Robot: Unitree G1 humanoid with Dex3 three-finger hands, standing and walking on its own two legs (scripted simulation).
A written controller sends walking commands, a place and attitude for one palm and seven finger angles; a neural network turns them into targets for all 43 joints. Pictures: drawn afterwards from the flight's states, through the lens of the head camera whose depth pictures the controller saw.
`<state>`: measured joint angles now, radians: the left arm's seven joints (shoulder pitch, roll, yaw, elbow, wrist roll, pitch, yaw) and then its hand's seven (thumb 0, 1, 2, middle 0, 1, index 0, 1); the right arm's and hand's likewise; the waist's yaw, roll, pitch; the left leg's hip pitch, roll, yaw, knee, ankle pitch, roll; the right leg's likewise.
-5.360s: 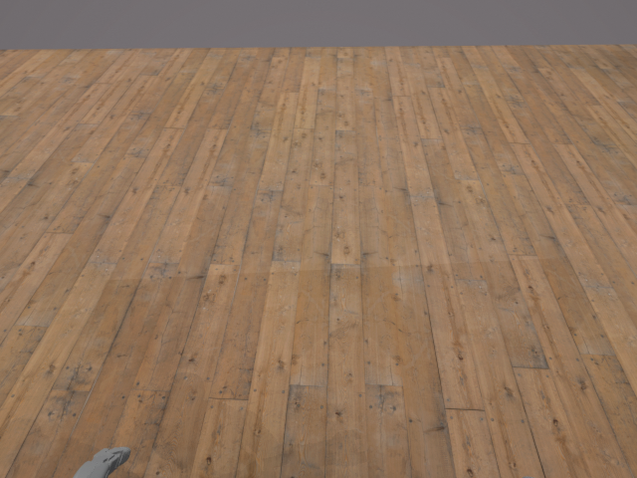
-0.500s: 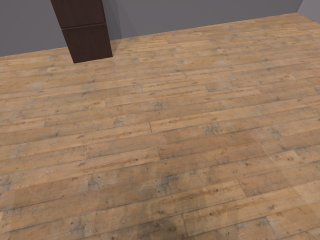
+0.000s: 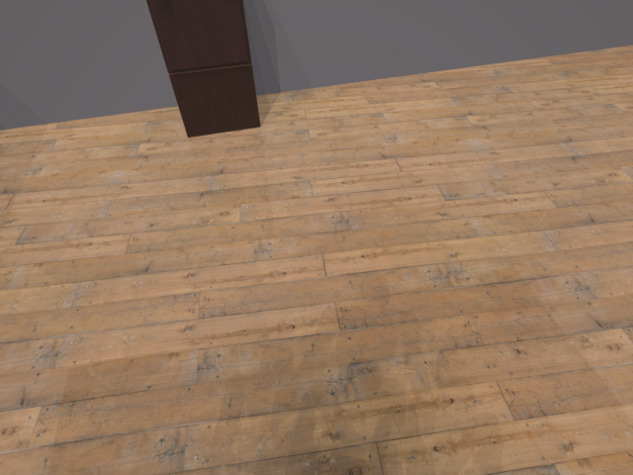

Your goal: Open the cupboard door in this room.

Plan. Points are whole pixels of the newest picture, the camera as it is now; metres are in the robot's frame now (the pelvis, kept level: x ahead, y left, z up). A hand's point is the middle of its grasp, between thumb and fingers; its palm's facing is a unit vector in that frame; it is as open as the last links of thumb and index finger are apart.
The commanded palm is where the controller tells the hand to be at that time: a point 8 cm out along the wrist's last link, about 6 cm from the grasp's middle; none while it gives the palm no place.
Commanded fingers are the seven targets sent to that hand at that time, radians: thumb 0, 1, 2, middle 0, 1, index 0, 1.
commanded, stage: stand and wait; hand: left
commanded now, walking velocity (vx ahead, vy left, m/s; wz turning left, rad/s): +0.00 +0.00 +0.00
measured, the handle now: out of the picture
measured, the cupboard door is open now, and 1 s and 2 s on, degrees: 0 0 0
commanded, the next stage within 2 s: turn or walk to find it in 0.36 s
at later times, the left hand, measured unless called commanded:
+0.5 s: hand out of the picture -0.02 +0.15 -0.17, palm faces +0.05 -0.98 -0.17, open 7.4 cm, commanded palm none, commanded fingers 0.00 0.90 0.90 -0.20 -0.30 -0.20 -0.30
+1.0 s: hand out of the picture +0.04 +0.23 -0.16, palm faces +0.20 -0.95 -0.25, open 7.4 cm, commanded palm none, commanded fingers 0.00 0.90 0.90 -0.20 -0.30 -0.20 -0.30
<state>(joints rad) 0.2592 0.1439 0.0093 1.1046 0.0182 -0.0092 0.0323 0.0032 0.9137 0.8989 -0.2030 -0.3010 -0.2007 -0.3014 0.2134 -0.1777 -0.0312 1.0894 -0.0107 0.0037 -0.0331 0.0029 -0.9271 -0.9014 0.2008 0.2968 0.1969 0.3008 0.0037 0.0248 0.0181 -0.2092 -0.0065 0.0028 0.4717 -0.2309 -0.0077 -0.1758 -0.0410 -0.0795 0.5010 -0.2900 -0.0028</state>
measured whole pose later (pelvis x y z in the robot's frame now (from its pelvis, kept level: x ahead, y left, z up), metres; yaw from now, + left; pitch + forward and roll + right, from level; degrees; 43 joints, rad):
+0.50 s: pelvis -0.01 -0.02 +0.00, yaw +0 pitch -2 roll +0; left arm 0.30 0.12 0.01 1.13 0.01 0.00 0.03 0.00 0.91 0.90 -0.20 -0.30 -0.20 -0.30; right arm 0.31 -0.14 -0.01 1.16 -0.01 0.01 -0.03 0.00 -0.91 -0.90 0.20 0.30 0.20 0.30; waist -0.01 0.01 0.05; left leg -0.21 0.03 -0.02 0.45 -0.21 -0.03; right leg -0.15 0.00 -0.10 0.44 -0.25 -0.03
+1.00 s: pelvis -0.03 +0.01 +0.00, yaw +11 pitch +2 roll -2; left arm 0.11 0.22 0.07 0.96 0.02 0.03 0.03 0.00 0.91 0.90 -0.20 -0.30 -0.20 -0.30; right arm 0.23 -0.17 -0.05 1.00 -0.03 0.01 -0.02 0.00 -0.91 -0.90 0.20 0.30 0.20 0.30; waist -0.04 0.02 0.06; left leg -0.33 -0.04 -0.08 0.44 -0.13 0.04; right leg -0.38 -0.03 0.00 0.91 -0.48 0.05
